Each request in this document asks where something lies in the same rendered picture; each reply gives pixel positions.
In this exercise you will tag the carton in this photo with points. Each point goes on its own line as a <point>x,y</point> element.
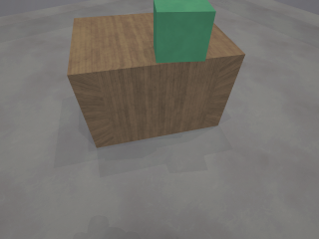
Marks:
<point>182,30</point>

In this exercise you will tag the pedestal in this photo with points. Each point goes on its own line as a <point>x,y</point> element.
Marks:
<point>125,95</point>

